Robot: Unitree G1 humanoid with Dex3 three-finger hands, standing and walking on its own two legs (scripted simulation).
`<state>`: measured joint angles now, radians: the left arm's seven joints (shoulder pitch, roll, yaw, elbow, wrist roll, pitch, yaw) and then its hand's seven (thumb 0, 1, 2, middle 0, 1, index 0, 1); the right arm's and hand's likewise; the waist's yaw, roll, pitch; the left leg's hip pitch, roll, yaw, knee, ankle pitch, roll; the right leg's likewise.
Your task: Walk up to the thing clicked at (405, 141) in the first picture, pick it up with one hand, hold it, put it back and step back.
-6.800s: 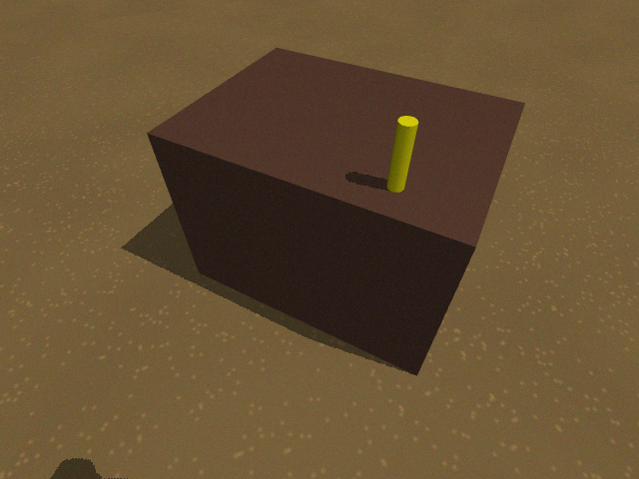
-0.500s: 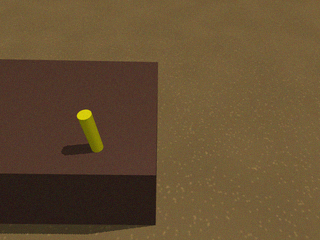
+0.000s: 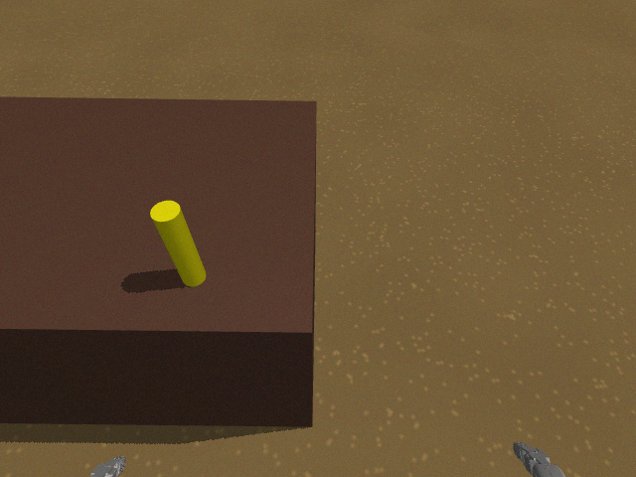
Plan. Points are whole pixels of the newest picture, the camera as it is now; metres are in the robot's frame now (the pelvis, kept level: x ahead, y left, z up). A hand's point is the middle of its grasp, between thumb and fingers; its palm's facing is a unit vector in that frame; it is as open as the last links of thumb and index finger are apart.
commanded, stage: rise first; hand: left
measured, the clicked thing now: (181, 247) +0.48 +0.23 -0.04
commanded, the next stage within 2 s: go down in 1.34 s
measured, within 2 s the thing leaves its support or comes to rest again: neither
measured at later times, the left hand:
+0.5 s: hand (113, 450) +0.19 +0.26 -0.06, palm faces +0.26 -0.89 -0.38, open 16.9 cm
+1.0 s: hand (92, 438) +0.19 +0.26 -0.01, palm faces +0.31 -0.87 -0.38, open 17.5 cm
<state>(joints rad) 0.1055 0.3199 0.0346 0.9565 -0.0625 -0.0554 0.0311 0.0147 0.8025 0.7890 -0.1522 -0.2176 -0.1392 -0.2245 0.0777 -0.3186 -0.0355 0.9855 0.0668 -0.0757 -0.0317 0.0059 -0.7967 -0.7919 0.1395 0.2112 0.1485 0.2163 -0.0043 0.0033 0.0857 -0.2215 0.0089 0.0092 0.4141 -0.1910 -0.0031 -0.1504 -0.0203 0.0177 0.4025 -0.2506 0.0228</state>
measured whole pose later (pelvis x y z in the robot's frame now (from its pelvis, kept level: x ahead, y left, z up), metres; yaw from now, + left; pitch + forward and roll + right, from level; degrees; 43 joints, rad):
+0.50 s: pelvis +0.01 -0.01 +0.00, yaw +0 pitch +0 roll +0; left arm 0.28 0.29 0.18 0.45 -0.03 -0.07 0.08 0.00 -0.40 0.07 -0.05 -0.05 -0.04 -0.05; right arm 0.24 -0.23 -0.07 0.60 0.03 -0.06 -0.07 -0.01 0.41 -0.07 0.05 0.05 0.06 0.05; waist 0.02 0.02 0.02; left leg -0.22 0.01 0.01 0.42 -0.21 -0.01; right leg -0.15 -0.02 0.02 0.42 -0.28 0.02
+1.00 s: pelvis +0.01 -0.01 +0.00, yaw +0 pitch -2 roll +0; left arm 0.36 0.30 0.23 0.23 -0.04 -0.10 0.06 -0.01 -0.53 0.03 -0.05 -0.04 -0.04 -0.05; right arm 0.25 -0.24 -0.10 0.61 0.02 -0.05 -0.07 -0.01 0.53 -0.04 0.05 0.05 0.06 0.05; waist 0.03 0.03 0.03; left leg -0.17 0.01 0.00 0.41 -0.21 -0.01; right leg -0.10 -0.02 0.01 0.41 -0.28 0.01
